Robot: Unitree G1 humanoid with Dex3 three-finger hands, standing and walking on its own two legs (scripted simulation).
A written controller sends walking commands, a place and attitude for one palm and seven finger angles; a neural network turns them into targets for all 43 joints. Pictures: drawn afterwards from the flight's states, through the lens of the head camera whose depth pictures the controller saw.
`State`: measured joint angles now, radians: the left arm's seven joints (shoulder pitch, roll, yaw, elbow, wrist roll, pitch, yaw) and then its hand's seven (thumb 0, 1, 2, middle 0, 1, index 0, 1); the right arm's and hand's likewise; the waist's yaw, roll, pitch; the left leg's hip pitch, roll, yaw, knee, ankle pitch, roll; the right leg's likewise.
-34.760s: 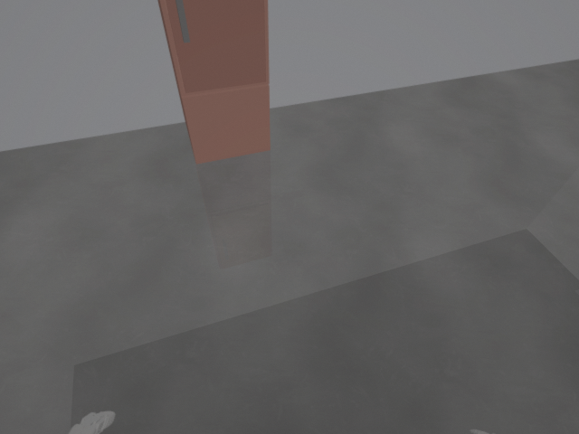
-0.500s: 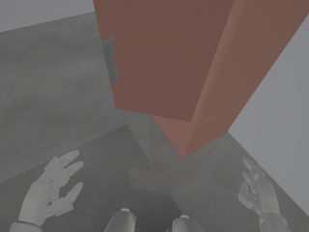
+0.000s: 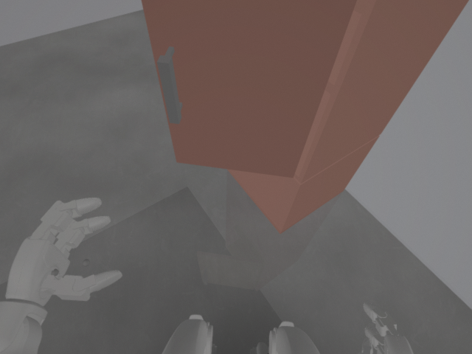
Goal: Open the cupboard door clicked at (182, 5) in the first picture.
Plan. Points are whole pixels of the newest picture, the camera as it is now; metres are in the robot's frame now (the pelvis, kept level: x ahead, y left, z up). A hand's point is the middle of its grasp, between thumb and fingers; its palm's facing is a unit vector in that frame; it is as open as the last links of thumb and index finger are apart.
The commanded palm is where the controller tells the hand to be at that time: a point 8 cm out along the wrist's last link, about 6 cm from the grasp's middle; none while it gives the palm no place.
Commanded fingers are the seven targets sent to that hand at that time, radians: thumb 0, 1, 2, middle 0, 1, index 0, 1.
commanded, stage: raise the hand with hooked fingers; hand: left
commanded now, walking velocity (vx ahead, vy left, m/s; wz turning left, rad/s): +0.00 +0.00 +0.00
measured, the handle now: (173, 87) +0.63 +0.18 +0.06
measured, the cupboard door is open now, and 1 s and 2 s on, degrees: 47 47 47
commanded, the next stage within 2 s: move the hooked fingers beside the handle in 1.18 s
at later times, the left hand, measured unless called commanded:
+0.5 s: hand (69, 232) +0.28 +0.27 +0.06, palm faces -0.07 -1.00 -0.05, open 13.9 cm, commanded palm +0.26 +0.32 +0.07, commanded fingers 0.00 -0.50 0.30 -0.30 -1.20 -0.30 -1.20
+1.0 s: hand (80, 212) +0.31 +0.26 +0.07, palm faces -0.07 -1.00 -0.04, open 14.0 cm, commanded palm +0.28 +0.31 +0.08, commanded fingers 0.00 -0.50 0.30 -0.30 -1.20 -0.30 -1.20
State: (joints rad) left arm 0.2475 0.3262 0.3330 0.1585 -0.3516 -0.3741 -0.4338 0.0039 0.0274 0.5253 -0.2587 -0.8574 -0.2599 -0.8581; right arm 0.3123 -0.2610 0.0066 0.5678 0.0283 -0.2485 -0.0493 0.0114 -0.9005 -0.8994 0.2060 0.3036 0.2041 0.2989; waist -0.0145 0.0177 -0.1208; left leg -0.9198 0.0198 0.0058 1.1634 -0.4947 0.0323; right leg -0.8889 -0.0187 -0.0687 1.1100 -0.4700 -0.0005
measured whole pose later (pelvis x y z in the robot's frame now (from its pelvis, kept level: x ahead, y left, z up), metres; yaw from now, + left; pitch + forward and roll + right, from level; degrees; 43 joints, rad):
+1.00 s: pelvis +0.02 -0.01 +0.02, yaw +0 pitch +14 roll -2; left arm 0.00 0.44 0.44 0.40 -0.39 -0.30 -0.60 -0.01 -0.50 0.30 -0.30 -1.20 -0.30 -1.20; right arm 0.29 -0.29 0.03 0.51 0.04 -0.19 -0.05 0.01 -0.90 -0.90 0.20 0.30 0.20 0.30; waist -0.02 0.01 -0.11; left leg -0.84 0.04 0.00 1.08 -0.49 0.01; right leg -0.81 0.00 -0.07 1.03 -0.46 -0.02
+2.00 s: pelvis +0.02 +0.00 +0.01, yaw -1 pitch +19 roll -3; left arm -0.48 0.51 0.43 0.81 -0.26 -0.34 -0.56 -0.01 -0.50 0.30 -0.30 -1.20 -0.30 -1.20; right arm 0.33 -0.29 0.04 0.58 0.03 -0.08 -0.05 0.01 -0.90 -0.90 0.21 0.30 0.20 0.30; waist -0.07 0.01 -0.11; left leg -0.94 0.04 0.01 1.11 -0.50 0.03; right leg -0.91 0.00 -0.06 1.05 -0.46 0.00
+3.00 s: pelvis +0.01 +0.01 -0.03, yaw -5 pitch +30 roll -7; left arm -1.17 0.93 0.52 1.29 -0.03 -0.27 -0.53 -0.01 -0.50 0.30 -0.30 -1.20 -0.30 -1.20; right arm 0.39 -0.30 0.12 0.58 -0.01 0.05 -0.04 0.00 -0.90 -0.90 0.21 0.30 0.20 0.30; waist -0.26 0.03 -0.08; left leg -1.29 0.07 -0.02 1.29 -0.52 0.04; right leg -1.23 0.04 -0.09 1.15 -0.45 0.01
